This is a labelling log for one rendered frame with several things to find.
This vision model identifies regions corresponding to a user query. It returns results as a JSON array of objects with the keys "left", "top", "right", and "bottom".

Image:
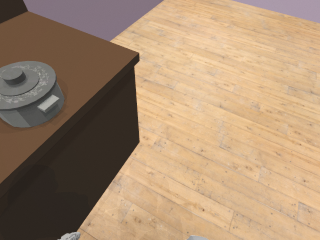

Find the knob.
[{"left": 1, "top": 67, "right": 26, "bottom": 85}]

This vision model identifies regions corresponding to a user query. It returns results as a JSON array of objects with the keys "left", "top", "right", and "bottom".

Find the pot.
[{"left": 0, "top": 82, "right": 65, "bottom": 128}]

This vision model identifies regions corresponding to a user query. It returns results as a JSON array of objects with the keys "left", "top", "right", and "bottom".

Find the lid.
[{"left": 0, "top": 61, "right": 57, "bottom": 111}]

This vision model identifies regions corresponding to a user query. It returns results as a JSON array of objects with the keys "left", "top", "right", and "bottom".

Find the table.
[{"left": 0, "top": 0, "right": 140, "bottom": 240}]

